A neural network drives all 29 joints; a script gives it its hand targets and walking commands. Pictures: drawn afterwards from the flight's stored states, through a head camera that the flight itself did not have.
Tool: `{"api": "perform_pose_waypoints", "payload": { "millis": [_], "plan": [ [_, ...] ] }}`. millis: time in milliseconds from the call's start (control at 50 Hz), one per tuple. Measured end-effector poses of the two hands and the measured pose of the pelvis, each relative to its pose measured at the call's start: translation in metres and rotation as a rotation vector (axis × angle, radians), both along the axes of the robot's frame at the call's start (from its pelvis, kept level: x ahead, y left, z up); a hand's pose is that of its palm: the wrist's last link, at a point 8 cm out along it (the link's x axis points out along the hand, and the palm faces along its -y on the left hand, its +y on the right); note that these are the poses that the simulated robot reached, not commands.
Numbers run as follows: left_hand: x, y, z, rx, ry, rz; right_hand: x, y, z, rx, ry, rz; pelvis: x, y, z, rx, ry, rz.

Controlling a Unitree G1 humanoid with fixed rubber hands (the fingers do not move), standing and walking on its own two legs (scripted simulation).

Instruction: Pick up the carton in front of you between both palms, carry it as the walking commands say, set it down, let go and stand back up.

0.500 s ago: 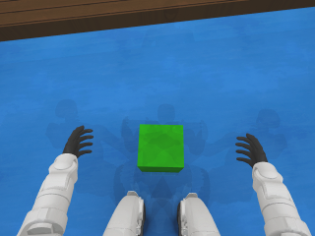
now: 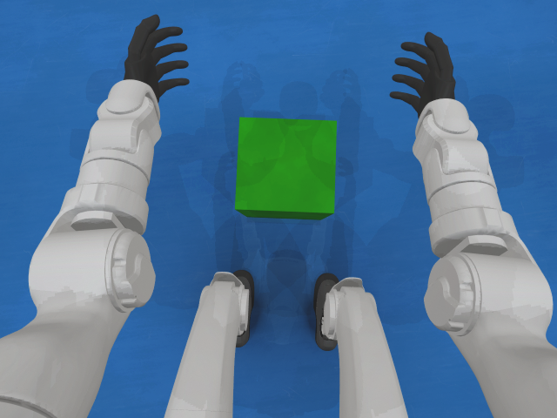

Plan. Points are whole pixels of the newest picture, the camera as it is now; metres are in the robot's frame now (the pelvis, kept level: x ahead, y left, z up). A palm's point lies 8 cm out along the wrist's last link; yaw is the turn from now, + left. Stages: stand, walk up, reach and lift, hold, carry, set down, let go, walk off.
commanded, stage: reach and lift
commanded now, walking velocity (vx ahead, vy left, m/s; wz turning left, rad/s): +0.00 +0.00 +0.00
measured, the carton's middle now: (285, 175) +0.49 +0.02 -0.49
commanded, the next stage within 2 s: none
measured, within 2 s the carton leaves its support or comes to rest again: leaves its support in 1.60 s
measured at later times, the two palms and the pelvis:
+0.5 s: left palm (190, 156) +0.49 +0.21 -0.32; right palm (383, 163) +0.49 -0.18 -0.33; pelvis +0.00 +0.00 -0.18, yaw +0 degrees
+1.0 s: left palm (207, 160) +0.51 +0.20 -0.43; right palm (365, 162) +0.52 -0.17 -0.42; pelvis -0.02 +0.01 -0.25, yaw -1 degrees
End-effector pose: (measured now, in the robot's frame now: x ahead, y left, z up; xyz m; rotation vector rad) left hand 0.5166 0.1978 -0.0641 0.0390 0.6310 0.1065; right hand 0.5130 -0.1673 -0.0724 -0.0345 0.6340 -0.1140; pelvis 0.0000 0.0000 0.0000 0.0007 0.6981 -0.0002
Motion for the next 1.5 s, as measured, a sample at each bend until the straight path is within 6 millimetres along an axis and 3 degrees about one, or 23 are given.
{"api": "perform_pose_waypoints", "payload": {
  "millis": [120, 220, 380, 600, 720, 840, 880, 980, 1140, 1320, 1380, 1500],
  "plan": [
    [0.001, 0.000, -0.061, 0.019, 0.028, 0.018, -0.001, -0.006, -0.065, 0.005, 0.033, -0.042, 0.015, 0.001, -0.030, -0.004, 0.089, 0.004],
    [-0.007, 0.002, -0.124, 0.034, 0.061, 0.033, -0.007, -0.012, -0.127, -0.006, 0.057, -0.043, 0.024, 0.002, -0.065, -0.001, 0.158, 0.001],
    [-0.027, 0.006, -0.221, 0.027, 0.070, 0.047, -0.025, -0.018, -0.221, -0.025, 0.076, -0.026, 0.017, 0.001, -0.129, 0.006, 0.188, -0.003],
    [-0.032, 0.011, -0.287, 0.033, 0.062, 0.055, -0.021, -0.010, -0.282, -0.014, 0.051, -0.023, -0.019, 0.000, -0.208, 0.009, 0.054, -0.005],
    [-0.027, -0.001, -0.324, 0.024, 0.097, 0.033, -0.022, -0.010, -0.322, -0.011, 0.103, -0.031, -0.034, 0.002, -0.234, 0.007, -0.020, -0.005],
    [-0.018, -0.007, -0.358, 0.013, 0.106, 0.033, -0.017, -0.004, -0.357, -0.012, 0.115, -0.016, -0.034, 0.004, -0.249, 0.000, -0.070, -0.001],
    [-0.015, -0.006, -0.363, 0.000, 0.095, 0.042, -0.013, -0.004, -0.362, -0.038, 0.123, -0.005, -0.031, 0.003, -0.251, 0.000, -0.074, -0.002],
    [-0.011, 0.000, -0.367, 0.022, 0.093, 0.033, 0.001, -0.001, -0.351, -0.021, 0.071, -0.016, -0.021, 0.005, -0.254, -0.006, -0.066, -0.007],
    [-0.009, -0.007, -0.345, 0.012, 0.074, 0.013, -0.005, 0.017, -0.344, 0.006, 0.089, -0.005, -0.013, 0.008, -0.249, -0.003, -0.039, 0.001],
    [-0.021, -0.030, -0.351, -0.005, 0.112, -0.019, -0.012, 0.016, -0.340, 0.004, 0.074, 0.019, -0.022, 0.008, -0.245, -0.004, -0.023, -0.005],
    [-0.019, -0.033, -0.353, 0.007, 0.100, -0.006, -0.007, 0.027, -0.342, 0.018, 0.069, 0.034, -0.026, 0.006, -0.245, 0.003, -0.029, -0.010],
    [-0.013, -0.034, -0.352, 0.024, 0.108, 0.007, -0.001, 0.031, -0.342, 0.031, 0.074, -0.015, -0.032, 0.003, -0.249, 0.010, -0.068, -0.009]
  ]
}}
